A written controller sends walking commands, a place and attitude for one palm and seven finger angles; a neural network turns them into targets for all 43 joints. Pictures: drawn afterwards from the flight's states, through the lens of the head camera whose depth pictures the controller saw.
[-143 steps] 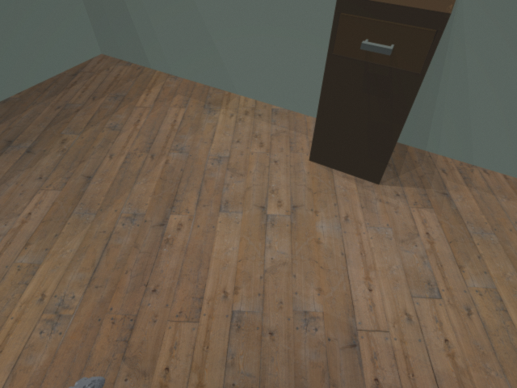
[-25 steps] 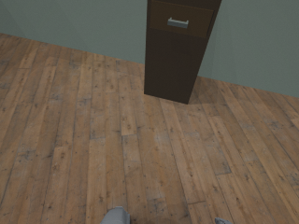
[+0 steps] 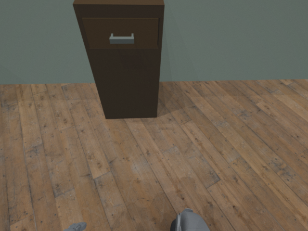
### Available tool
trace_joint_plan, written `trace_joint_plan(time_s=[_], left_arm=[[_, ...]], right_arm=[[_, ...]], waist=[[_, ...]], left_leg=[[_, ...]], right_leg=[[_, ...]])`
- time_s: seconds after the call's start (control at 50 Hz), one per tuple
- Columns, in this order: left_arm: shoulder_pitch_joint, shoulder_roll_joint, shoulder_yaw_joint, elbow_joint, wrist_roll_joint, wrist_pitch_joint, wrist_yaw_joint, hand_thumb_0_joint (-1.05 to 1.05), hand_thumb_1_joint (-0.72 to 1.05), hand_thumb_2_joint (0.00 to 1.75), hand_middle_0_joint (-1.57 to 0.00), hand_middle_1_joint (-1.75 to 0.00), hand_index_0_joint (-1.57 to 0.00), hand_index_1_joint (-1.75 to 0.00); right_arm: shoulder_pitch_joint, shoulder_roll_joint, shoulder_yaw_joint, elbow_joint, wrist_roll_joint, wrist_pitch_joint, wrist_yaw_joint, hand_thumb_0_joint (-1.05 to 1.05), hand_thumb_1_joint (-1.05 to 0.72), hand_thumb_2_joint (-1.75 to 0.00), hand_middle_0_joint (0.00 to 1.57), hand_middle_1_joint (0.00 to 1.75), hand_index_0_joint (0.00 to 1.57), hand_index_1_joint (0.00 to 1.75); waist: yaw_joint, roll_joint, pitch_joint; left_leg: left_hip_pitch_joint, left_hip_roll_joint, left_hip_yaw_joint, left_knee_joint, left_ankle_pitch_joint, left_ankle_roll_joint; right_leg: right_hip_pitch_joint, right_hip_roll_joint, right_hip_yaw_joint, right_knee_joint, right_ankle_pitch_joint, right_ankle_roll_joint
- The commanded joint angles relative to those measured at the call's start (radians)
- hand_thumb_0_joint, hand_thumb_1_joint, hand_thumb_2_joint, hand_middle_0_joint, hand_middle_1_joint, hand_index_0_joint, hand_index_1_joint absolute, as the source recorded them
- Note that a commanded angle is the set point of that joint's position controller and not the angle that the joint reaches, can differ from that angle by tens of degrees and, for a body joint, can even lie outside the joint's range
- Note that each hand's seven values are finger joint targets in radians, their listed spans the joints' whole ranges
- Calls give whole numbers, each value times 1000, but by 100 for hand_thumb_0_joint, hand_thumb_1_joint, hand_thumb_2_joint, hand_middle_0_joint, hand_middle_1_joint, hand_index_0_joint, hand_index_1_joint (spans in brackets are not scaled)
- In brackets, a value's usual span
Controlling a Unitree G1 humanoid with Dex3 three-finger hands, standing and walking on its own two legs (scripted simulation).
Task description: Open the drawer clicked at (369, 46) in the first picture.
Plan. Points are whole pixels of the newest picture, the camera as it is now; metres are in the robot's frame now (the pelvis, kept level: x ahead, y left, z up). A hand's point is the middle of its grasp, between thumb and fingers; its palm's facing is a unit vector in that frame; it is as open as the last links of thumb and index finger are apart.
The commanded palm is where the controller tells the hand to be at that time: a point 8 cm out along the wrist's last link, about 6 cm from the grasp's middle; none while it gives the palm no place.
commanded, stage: walk to a spot facing it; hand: left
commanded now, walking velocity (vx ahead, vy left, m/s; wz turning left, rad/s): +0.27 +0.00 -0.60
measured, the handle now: (122, 37) +0.99 +0.18 -0.04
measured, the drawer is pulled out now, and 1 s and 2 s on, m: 0.00 0.00 0.00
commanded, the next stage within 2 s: turn to face it in 0.08 s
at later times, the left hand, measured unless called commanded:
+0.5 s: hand (109, 188) +0.27 +0.15 -0.18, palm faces -0.06 -0.98 -0.18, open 7.3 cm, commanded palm none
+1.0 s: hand (104, 201) +0.23 +0.16 -0.18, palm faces +0.09 -0.97 -0.22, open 7.3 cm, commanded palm none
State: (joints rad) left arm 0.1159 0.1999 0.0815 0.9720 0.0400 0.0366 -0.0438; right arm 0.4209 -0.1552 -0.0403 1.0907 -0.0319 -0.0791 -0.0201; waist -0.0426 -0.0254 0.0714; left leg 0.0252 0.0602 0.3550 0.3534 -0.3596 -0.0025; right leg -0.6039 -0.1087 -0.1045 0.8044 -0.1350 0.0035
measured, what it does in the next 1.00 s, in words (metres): walks ahead: right foot, then left foot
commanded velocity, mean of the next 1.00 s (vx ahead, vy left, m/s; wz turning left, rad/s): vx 0.07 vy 0.00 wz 0.13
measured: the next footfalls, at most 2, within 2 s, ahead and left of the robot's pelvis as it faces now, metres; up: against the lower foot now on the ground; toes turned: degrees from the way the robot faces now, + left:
right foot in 0.12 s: +0.20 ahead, -0.12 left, +0.00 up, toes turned -12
left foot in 0.50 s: +0.31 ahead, +0.09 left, +0.00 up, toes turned +2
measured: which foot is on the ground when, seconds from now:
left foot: down 0.00-0.12, up 0.14-0.48, down 0.50-1.00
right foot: up 0.00-0.10, down 0.12-0.56, up 0.58-0.80, down 0.82-1.00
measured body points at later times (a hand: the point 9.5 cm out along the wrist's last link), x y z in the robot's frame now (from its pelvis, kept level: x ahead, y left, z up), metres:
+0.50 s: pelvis +0.19 -0.02 -0.01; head +0.20 -0.01 +0.44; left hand +0.28 +0.21 -0.16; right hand +0.24 -0.25 -0.15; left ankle +0.27 +0.09 -0.73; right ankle +0.16 -0.11 -0.74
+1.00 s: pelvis +0.23 -0.02 -0.01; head +0.23 -0.03 +0.44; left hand +0.23 +0.21 -0.16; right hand +0.28 -0.26 -0.16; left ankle +0.25 +0.10 -0.74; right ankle +0.20 -0.14 -0.74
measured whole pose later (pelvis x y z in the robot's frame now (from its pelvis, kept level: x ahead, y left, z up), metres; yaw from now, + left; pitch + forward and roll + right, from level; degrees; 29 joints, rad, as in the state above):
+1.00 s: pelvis +0.23 -0.02 -0.01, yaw +2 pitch -2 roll +0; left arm 0.29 0.17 0.02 1.08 0.02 0.01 0.03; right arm 0.23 -0.19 -0.04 1.08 -0.02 0.03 0.00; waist 0.00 0.01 0.01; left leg -0.28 0.04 0.06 0.58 -0.27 -0.01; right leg -0.17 -0.07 -0.14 0.57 -0.36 0.01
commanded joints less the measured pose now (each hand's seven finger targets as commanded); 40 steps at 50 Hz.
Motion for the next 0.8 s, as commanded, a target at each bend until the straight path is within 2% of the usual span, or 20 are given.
trace_joint_plan(time_s=[0.0, 0.04, 0.06, 0.08, 0.1, 0.12, 0.14, 0.18, 0.24, 0.32, 0.38, 0.44, 0.46, 0.48, 0.5, 0.52, 0.54, 0.68, 0.74, 0.78], left_arm=[[-84, 14, -3, -111, -10, -43, -9, 0, 90, 90, -20, -30, -20, -30], [74, 50, 6, -70, -5, -59, -1, 0, 90, 90, -20, -30, -20, -30], [239, 104, 22, -25, -2, -71, 4, 0, 90, 90, -20, -30, -20, -30], [345, 235, 51, -4, -3, -84, 17, 0, 90, 90, -20, -30, -20, -30], [398, 314, 61, 11, -33, -82, 28, 0, 90, 90, -20, -30, -20, -30], [350, 286, 61, -13, -38, -79, 42, 0, 90, 90, -20, -30, -20, -30], [256, 257, 50, -39, -36, -74, 44, 0, 90, 90, -20, -30, -20, -30], [133, 160, 17, -61, -31, -85, 54, 0, 90, 90, -20, -30, -20, -30], [69, 121, 1, -59, -17, -95, 62, 0, 90, 90, -20, -30, -20, -30], [85, 91, -16, -24, -20, -89, 61, 0, 90, 90, -20, -30, -20, -30], [109, 96, -22, -4, -22, -82, 63, 0, 90, 90, -20, -30, -20, -30], [140, 89, -28, 27, -29, -71, 70, 0, 90, 90, -20, -30, -20, -30], [162, 74, -32, 35, -32, -66, 72, 0, 90, 90, -20, -30, -20, -30], [200, 50, -36, 39, -32, -57, 74, 0, 90, 90, -20, -30, -20, -30], [219, 21, -38, 38, -31, -51, 78, 0, 90, 90, -20, -30, -20, -30], [234, 11, -46, 47, -35, -46, 78, 0, 90, 90, -20, -30, -20, -30], [207, 24, -46, 53, -35, -43, 79, 0, 90, 90, -20, -30, -20, -30], [182, 26, -38, 65, -32, -39, 73, 0, 90, 90, -20, -30, -20, -30], [229, 24, -36, 79, -30, -40, 77, 0, 90, 90, -20, -30, -20, -30], [259, 52, -31, 90, -24, -44, 83, 0, 90, 90, -20, -30, -20, -30]], right_arm=[[57, -161, -33, -38, 2, -4, -8, 0, -90, -90, 20, 30, 20, 30], [35, -197, -41, -55, 7, 1, -4, 0, -90, -90, 20, 30, 20, 30], [0, -207, -40, -75, 17, 3, 3, 0, -90, -90, 20, 30, 20, 30], [33, -145, -30, -106, 34, 3, 16, 0, -90, -90, 20, 30, 20, 30], [-21, -106, -22, -146, 36, 0, 6, 0, -90, -90, 20, 30, 20, 30], [-77, -139, -29, -162, 29, 0, -2, 0, -90, -90, 20, 30, 20, 30], [-107, -121, -30, -168, 27, 8, -2, 0, -90, -90, 20, 30, 20, 30], [-100, -102, -23, -130, 8, 40, -1, 0, -90, -90, 20, 30, 20, 30], [28, -65, -13, -77, 5, 72, 0, 0, -90, -90, 20, 30, 20, 30], [-29, -36, 0, -81, 11, 79, 6, 0, -90, -90, 20, 30, 20, 30], [-116, -35, 10, -95, 18, 68, 9, 0, -90, -90, 20, 30, 20, 30], [-130, -41, 14, -76, 15, 57, 9, 0, -90, -90, 20, 30, 20, 30], [-114, -65, 12, -64, 15, 51, 11, 0, -90, -90, 20, 30, 20, 30], [-103, -112, 6, -63, 12, 46, 10, 0, -90, -90, 20, 30, 20, 30], [-108, -144, -2, -69, 8, 52, 7, 0, -90, -90, 20, 30, 20, 30], [-137, -157, 1, -69, 10, 55, 0, 0, -90, -90, 20, 30, 20, 30], [-142, -146, 2, -66, 8, 58, -6, 0, -90, -90, 20, 30, 20, 30], [-172, -175, -21, -72, 13, 63, -14, 0, -90, -90, 20, 30, 20, 30], [-208, -174, -26, -78, 19, 70, -10, 0, -90, -90, 20, 30, 20, 30], [-233, -148, -24, -87, 27, 75, -2, 0, -90, -90, 20, 30, 20, 30]], waist=[[10, 158, 36], [84, 149, -77], [168, 118, -176], [194, -94, -313], [183, -183, -362], [180, -89, -319], [132, -66, -224], [53, 12, -93], [-28, -37, -136], [-14, -80, -112], [24, -83, -83], [33, -47, -59], [33, 15, -61], [46, 119, -71], [56, 177, -56], [66, 279, -53], [49, 295, -53], [35, 143, -169], [57, 122, -174], [69, 73, -133]], left_leg=[[56, 298, -64, -6, 770, 96], [37, 283, -29, 252, 1002, 64], [-91, 258, -4, 484, 909, 22], [-442, 148, -25, 814, 276, -29], [-679, 21, -145, 1112, -262, -63], [-690, 66, -301, 1120, -166, -43], [-709, 106, -322, 1122, -86, -48], [-597, 138, -334, 993, 5, -51], [-492, 113, -315, 846, 43, -61], [-449, 82, -291, 623, 94, -62], [-406, 53, -282, 423, 96, -55], [-258, 31, -278, 198, 220, -43], [-183, 49, -307, 135, 357, -33], [-151, 129, -402, 104, 499, 3], [-190, 204, -464, 75, 550, 53], [-217, 241, -544, 18, 540, 100], [-238, 243, -590, -50, 499, 126], [-88, 210, -533, 2, 661, 172], [-158, 169, -495, 29, 579, 136], [-286, 101, -444, 73, 366, 69]], right_leg=[[25, 67, -59, -127, -84, -53], [268, 135, -102, -199, -112, -88], [534, 134, -91, -270, -12, -106], [885, -130, 272, -292, 120, -203], [972, -340, 641, -372, 470, -319], [846, -310, 565, -403, 477, -302], [726, -291, 525, -435, 323, -291], [408, -204, 334, -494, 297, -213], [300, -131, 165, -487, 376, -180], [300, -96, 119, -498, 342, -165], [358, -111, 124, -492, 291, -161], [354, -97, 101, -442, 177, -112], [327, -68, 81, -394, 105, -78], [304, -16, 54, -336, -33, -35], [316, 22, 19, -313, -181, -3], [319, 41, -5, -261, -250, 23], [333, 50, -3, -185, -304, 29], [261, 38, 65, -107, -345, 35], [363, 48, 46, -260, -210, 36], [457, -5, 91, -400, -61, 23]])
